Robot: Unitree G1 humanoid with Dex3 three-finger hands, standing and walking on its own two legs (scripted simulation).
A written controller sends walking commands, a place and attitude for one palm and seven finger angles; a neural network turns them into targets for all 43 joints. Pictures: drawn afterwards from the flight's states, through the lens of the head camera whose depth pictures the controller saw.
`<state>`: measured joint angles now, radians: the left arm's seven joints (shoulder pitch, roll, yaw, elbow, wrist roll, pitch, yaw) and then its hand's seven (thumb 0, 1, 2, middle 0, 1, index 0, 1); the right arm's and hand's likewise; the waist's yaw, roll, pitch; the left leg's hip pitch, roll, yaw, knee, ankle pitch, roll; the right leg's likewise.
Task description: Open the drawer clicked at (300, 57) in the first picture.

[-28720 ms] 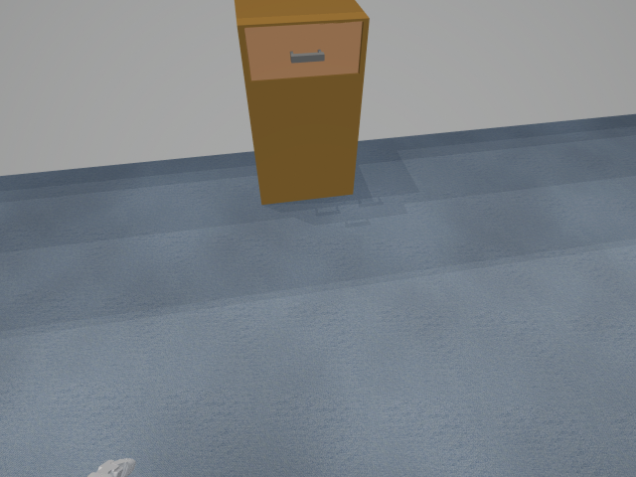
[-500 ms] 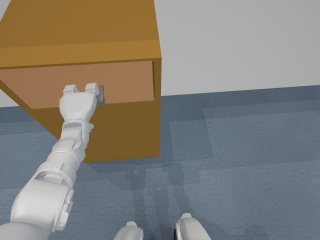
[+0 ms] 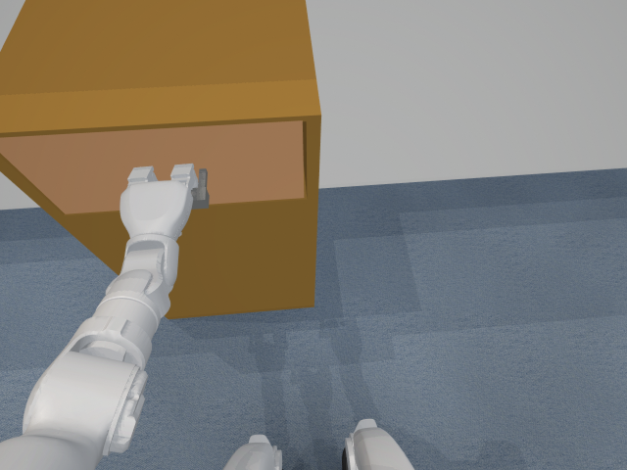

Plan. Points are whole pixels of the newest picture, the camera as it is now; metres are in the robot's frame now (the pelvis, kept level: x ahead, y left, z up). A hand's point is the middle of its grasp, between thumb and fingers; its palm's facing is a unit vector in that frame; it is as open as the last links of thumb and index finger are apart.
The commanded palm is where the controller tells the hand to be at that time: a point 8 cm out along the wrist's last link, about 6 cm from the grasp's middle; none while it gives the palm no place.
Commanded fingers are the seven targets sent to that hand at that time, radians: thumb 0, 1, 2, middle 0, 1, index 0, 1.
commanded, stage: pull the drawer open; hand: left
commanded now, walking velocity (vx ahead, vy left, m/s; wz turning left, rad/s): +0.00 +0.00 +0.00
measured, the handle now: (167, 188) +0.50 +0.20 +0.00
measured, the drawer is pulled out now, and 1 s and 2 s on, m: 0.00 0.05 0.26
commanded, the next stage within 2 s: none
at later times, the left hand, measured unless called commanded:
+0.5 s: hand (169, 250) +0.41 +0.19 -0.03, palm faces -0.02 -0.05 -1.00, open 5.5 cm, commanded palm +0.39 +0.19 +0.03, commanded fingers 0.00 0.90 0.90 -0.40 -1.35 -0.40 -1.35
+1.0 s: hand (168, 256) +0.40 +0.19 -0.03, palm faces -0.03 -0.04 -1.00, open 5.6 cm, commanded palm +0.35 +0.19 +0.03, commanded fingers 0.00 0.90 0.90 -0.40 -1.35 -0.40 -1.35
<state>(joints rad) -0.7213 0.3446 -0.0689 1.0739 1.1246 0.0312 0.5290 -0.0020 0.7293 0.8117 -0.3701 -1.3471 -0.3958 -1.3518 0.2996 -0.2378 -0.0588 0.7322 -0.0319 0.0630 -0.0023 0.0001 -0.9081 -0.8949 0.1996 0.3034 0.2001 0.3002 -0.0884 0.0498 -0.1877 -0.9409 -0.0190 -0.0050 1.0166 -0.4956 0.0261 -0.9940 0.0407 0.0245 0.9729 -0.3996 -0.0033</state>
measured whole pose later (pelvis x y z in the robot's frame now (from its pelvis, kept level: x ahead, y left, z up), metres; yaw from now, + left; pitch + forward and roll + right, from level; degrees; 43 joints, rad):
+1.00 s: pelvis +0.00 +0.00 +0.01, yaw -1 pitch +21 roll +0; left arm -0.46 0.31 -0.06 0.85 1.12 0.01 0.52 0.01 0.72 0.77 -0.34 -1.35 -0.41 -1.35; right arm 0.27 -0.22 -0.07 0.70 -0.02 0.08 -0.01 0.00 -0.91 -0.89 0.20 0.30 0.20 0.30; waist -0.05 0.05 -0.19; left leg -0.83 -0.01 0.02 0.96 -0.49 0.02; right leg -0.90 0.05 0.05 0.93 -0.39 -0.01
